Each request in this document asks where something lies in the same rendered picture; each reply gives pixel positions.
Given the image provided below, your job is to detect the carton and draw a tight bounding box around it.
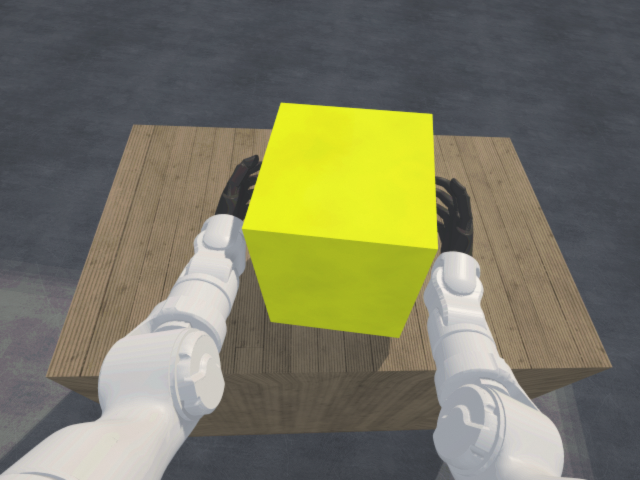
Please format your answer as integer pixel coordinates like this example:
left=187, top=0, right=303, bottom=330
left=242, top=103, right=438, bottom=338

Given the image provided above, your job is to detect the robot left upper arm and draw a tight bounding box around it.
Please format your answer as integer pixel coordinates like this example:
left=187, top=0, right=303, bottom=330
left=0, top=327, right=225, bottom=480

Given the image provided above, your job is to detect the robot right forearm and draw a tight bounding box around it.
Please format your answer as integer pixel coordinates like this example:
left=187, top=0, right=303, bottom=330
left=423, top=252, right=542, bottom=413

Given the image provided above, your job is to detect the right robot hand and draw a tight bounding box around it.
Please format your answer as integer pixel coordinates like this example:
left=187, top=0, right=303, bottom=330
left=435, top=176, right=473, bottom=257

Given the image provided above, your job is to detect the robot right upper arm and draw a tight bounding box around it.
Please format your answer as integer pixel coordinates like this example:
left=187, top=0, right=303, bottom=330
left=433, top=384, right=585, bottom=480

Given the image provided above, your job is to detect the robot left forearm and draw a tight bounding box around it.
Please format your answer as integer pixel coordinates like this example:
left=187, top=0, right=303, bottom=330
left=98, top=214, right=246, bottom=409

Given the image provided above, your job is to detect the pedestal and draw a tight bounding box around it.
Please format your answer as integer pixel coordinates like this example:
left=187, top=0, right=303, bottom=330
left=46, top=125, right=612, bottom=437

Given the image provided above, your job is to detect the left robot hand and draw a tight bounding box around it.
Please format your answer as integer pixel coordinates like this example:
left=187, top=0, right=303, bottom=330
left=215, top=155, right=263, bottom=221

